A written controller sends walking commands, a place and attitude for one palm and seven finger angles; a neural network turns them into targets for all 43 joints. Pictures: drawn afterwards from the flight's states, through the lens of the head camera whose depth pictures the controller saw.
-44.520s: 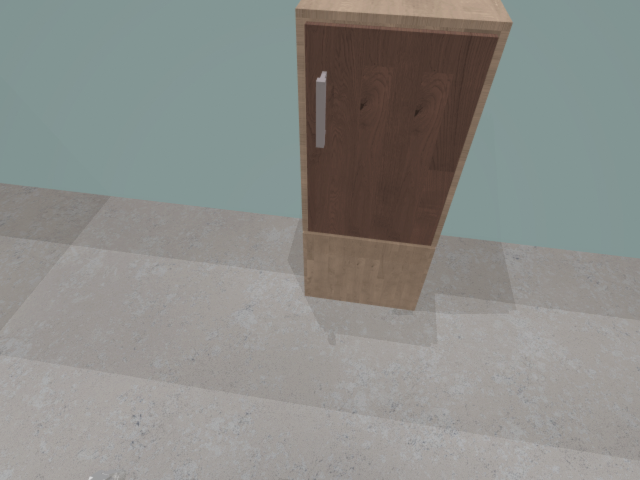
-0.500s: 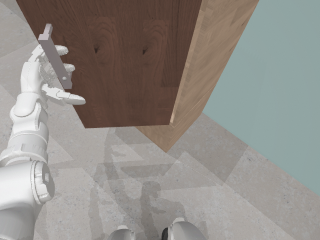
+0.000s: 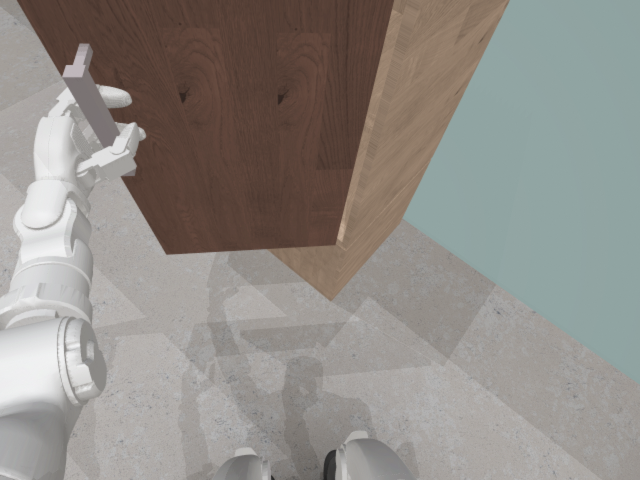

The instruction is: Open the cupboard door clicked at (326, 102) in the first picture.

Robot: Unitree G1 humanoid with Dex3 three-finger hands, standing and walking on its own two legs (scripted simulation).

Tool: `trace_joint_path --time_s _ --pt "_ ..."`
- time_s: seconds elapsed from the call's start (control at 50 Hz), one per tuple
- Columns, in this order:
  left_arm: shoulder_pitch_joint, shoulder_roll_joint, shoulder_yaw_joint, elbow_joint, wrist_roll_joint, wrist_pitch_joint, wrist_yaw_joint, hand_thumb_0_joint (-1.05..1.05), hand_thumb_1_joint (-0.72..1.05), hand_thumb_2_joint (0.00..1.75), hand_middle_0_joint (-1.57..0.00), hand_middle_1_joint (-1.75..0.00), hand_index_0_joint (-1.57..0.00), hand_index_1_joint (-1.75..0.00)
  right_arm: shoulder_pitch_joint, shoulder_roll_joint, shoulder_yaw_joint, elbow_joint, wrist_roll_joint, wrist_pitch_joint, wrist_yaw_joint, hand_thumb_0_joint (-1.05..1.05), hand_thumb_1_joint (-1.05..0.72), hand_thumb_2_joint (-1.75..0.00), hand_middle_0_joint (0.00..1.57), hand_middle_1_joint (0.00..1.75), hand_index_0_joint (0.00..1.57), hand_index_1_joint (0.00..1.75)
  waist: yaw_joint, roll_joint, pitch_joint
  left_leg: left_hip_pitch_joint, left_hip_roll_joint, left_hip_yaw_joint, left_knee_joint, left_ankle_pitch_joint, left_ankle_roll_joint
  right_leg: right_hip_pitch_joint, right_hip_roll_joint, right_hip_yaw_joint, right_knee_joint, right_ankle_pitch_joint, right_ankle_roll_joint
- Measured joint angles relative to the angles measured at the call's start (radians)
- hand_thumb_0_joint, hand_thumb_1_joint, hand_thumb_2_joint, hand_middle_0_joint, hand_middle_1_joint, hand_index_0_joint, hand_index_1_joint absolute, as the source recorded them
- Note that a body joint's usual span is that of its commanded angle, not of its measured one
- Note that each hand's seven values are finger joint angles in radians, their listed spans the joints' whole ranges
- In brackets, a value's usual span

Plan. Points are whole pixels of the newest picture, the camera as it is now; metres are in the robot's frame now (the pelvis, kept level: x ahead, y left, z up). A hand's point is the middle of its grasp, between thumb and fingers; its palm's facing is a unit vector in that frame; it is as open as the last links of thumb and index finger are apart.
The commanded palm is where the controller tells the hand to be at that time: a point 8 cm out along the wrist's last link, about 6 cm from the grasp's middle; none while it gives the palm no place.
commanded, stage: close the thumb around the handle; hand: left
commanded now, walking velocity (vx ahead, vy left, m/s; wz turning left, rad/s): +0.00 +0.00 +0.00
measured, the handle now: (107, 116) +0.55 +0.23 +0.09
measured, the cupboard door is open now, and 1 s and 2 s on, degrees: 46 77 90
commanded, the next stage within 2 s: pull the door open along its arc in 0.12 s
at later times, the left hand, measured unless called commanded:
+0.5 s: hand (123, 163) +0.48 +0.20 +0.09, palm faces +0.01 -1.00 -0.01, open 5.6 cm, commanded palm +0.42 +0.25 +0.09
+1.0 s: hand (186, 270) +0.33 +0.12 +0.09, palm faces +0.39 -0.92 +0.05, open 6.0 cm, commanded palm +0.27 +0.18 +0.09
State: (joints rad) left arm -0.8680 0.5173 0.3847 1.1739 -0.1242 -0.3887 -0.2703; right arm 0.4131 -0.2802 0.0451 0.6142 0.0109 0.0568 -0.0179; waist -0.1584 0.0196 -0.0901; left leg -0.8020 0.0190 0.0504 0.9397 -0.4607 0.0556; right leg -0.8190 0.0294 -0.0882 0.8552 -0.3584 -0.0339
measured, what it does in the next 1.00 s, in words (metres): stands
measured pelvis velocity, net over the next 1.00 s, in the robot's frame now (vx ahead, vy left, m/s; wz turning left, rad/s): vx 0.02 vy -0.01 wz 0.02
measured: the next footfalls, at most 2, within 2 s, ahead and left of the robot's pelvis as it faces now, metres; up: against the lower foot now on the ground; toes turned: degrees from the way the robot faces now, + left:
none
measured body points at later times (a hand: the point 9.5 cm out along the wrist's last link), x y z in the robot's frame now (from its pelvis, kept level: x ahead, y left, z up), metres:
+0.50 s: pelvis +0.01 +0.00 +0.01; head +0.11 +0.01 +0.45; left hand +0.47 +0.26 +0.09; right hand +0.03 -0.27 -0.10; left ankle -0.01 +0.08 -0.69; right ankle +0.02 -0.10 -0.69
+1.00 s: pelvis +0.02 -0.01 +0.02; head +0.04 -0.01 +0.47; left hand +0.31 +0.17 +0.09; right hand +0.21 -0.22 -0.07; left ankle -0.01 +0.08 -0.69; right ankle +0.02 -0.10 -0.69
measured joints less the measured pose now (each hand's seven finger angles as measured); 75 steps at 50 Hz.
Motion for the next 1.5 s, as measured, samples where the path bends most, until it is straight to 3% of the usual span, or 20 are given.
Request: trace_joint_path --time_s 0.08,0.38,0.52,0.66,0.7,0.76,0.84,0.96,1.02,1.16,1.34,1.4,1.5 --pt "0.011 -0.005 0.000 -0.010 -0.003 0.003 0.003 0.00 0.76 0.84 -0.38 -1.34 -0.38 -1.34 0.004 -0.001 -0.003 0.003 0.000 0.007 0.002 0.00 -0.91 -0.90 0.20 0.30 0.21 0.30 0.004 0.002 -0.003 0.005 0.001 0.001 -0.004 -0.002 0.000 0.004 0.001 0.002 -0.003 -0.001 0.000" --pt "0.049 -0.018 -0.006 -0.047 -0.012 0.011 0.004 0.00 0.77 0.82 -0.37 -1.35 -0.37 -1.35 -0.003 0.003 -0.006 -0.008 0.004 0.013 0.004 0.00 -0.91 -0.90 0.20 0.30 0.21 0.30 0.009 0.000 -0.010 0.025 0.002 0.004 -0.018 -0.003 -0.002 0.022 0.004 0.006 -0.015 -0.002 -0.001" --pt "0.209 -0.073 -0.020 -0.210 -0.058 0.030 -0.003 0.00 0.76 0.79 -0.36 -1.35 -0.36 -1.35 -0.002 0.006 -0.016 -0.035 0.017 0.028 0.014 0.00 -0.91 -0.90 0.20 0.30 0.21 0.30 0.033 0.005 -0.026 0.080 0.005 0.023 -0.055 -0.002 0.000 0.065 0.010 0.027 -0.042 0.001 0.003" --pt "0.485 -0.179 -0.088 -0.517 -0.118 0.065 0.010 0.00 0.74 0.76 -0.35 -1.35 -0.34 -1.34 -0.027 0.018 -0.027 -0.073 0.035 0.014 0.028 0.00 -0.91 -0.90 0.20 0.30 0.20 0.30 0.068 0.009 -0.041 0.165 0.000 0.035 -0.108 0.006 0.002 0.142 0.009 0.041 -0.083 0.005 0.007" --pt "0.572 -0.234 -0.120 -0.635 -0.123 0.085 0.065 0.00 0.74 0.76 -0.35 -1.35 -0.34 -1.33 -0.045 0.024 -0.033 -0.081 0.033 -0.002 0.032 0.01 -0.91 -0.90 0.20 0.30 0.20 0.30 0.086 0.009 -0.045 0.186 -0.002 0.039 -0.120 0.007 0.002 0.159 0.009 0.046 -0.090 0.005 0.008" --pt "0.690 -0.333 -0.174 -0.798 -0.107 0.103 0.208 0.01 0.72 0.75 -0.35 -1.34 -0.34 -1.30 -0.091 0.035 -0.035 -0.088 0.024 -0.023 0.043 0.01 -0.91 -0.90 0.20 0.30 0.20 0.30 0.104 0.008 -0.041 0.212 -0.008 0.042 -0.130 0.009 0.001 0.181 0.003 0.049 -0.090 0.002 0.009" --pt "0.794 -0.442 -0.262 -0.937 -0.046 0.122 0.389 0.01 0.71 0.75 -0.36 -1.33 -0.35 -1.29 -0.158 0.058 -0.031 -0.096 0.000 -0.028 0.049 0.01 -0.91 -0.90 0.20 0.30 0.20 0.30 0.127 0.001 -0.035 0.241 -0.016 0.037 -0.134 0.011 -0.001 0.206 -0.005 0.045 -0.079 -0.008 0.007" --pt "0.860 -0.529 -0.384 -1.025 0.067 0.187 0.622 0.01 0.70 0.76 -0.36 -1.29 -0.36 -1.30 -0.232 0.092 -0.014 -0.106 -0.032 0.002 0.042 0.01 -0.91 -0.90 0.20 0.30 0.20 0.30 0.152 -0.004 -0.027 0.280 -0.023 0.014 -0.136 0.015 -0.012 0.249 -0.013 0.023 -0.072 -0.019 -0.005" --pt "0.884 -0.552 -0.423 -1.049 0.109 0.222 0.696 0.01 0.70 0.77 -0.35 -1.28 -0.36 -1.31 -0.246 0.106 -0.006 -0.110 -0.041 0.022 0.035 0.01 -0.91 -0.90 0.20 0.30 0.20 0.30 0.155 -0.002 -0.026 0.298 -0.023 0.001 -0.141 0.018 -0.020 0.272 -0.013 0.010 -0.078 -0.021 -0.012" --pt "0.979 -0.573 -0.485 -1.125 0.139 0.261 0.741 0.01 0.70 0.76 -0.33 -1.29 -0.36 -1.33 -0.222 0.111 -0.003 -0.109 -0.051 0.044 0.020 0.01 -0.91 -0.90 0.20 0.30 0.21 0.30 0.152 0.004 -0.020 0.341 -0.018 -0.019 -0.160 0.024 -0.037 0.319 -0.007 -0.010 -0.095 -0.024 -0.028" --pt "1.109 -0.607 -0.588 -1.227 0.182 0.261 0.790 0.01 0.71 0.76 -0.30 -1.31 -0.36 -1.34 -0.174 0.081 -0.028 -0.090 -0.060 0.026 0.020 0.01 -0.91 -0.90 0.20 0.30 0.20 0.30 0.147 0.012 -0.016 0.344 -0.018 -0.036 -0.151 0.019 -0.052 0.323 -0.009 -0.026 -0.074 -0.042 -0.043" --pt "1.101 -0.597 -0.611 -1.222 0.202 0.256 0.810 0.01 0.72 0.79 -0.31 -1.32 -0.35 -1.34 -0.177 0.075 -0.032 -0.079 -0.062 0.011 0.015 0.01 -0.91 -0.90 0.20 0.30 0.20 0.30 0.146 0.013 -0.015 0.327 -0.019 -0.045 -0.134 0.017 -0.057 0.308 -0.011 -0.035 -0.056 -0.049 -0.048" --pt "1.035 -0.606 -0.590 -1.164 0.193 0.250 0.825 0.01 0.69 0.80 -0.34 -1.32 -0.35 -1.33 -0.198 0.077 -0.032 -0.053 -0.062 -0.001 0.002 0.01 -0.91 -0.90 0.20 0.30 0.20 0.30 0.154 0.012 -0.011 0.308 -0.021 -0.053 -0.122 0.024 -0.064 0.291 -0.014 -0.045 -0.041 -0.048 -0.055"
